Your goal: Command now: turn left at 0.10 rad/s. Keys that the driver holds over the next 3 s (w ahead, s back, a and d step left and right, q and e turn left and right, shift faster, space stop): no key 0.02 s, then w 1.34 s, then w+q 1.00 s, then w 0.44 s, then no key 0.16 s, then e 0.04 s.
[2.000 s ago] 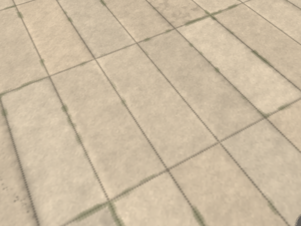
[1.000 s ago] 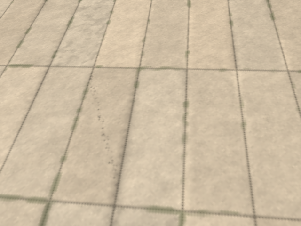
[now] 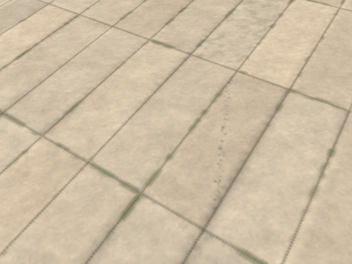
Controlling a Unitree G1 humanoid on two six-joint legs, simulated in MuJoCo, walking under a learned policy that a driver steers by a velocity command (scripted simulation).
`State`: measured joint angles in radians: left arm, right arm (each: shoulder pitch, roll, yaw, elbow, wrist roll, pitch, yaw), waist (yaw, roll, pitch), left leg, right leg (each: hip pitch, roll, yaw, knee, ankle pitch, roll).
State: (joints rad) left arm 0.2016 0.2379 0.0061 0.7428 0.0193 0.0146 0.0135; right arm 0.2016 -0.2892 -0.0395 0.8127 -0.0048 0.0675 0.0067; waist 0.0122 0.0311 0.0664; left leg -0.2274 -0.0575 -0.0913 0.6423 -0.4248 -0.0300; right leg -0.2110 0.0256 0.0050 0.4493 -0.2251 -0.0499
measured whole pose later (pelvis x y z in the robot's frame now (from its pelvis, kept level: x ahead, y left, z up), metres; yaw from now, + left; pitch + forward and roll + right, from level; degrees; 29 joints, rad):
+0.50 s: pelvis +0.11 -0.03 +0.00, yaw +0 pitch +0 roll +1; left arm 0.40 0.26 0.04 0.88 0.02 -0.06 -0.02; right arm 0.24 -0.29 -0.04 0.91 -0.04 -0.04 0.04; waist 0.01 0.04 0.02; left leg -0.45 0.03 -0.01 1.00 -0.26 0.08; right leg -0.07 0.06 -0.04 0.31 -0.25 -0.08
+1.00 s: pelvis +0.38 +0.02 +0.00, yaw +0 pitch -1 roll +1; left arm 0.26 0.25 0.03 0.92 0.03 -0.05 -0.03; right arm 0.28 -0.25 -0.04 0.97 -0.01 -0.08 0.01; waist 0.00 -0.03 0.06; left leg -0.18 -0.09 0.10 0.35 -0.16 0.11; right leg -0.49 -0.07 0.02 1.11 -0.28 -0.07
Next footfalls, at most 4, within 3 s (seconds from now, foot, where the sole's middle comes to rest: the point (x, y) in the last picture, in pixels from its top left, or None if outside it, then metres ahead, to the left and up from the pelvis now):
0.06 left None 0.01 0.12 -0.78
0.32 right None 0.10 -0.10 -0.78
0.80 left None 0.45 0.07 -0.78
1.36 right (220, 195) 0.76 -0.10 -0.78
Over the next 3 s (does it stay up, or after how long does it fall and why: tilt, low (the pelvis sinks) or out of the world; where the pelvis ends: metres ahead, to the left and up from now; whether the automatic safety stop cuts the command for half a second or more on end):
stays up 1.39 0.26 -0.01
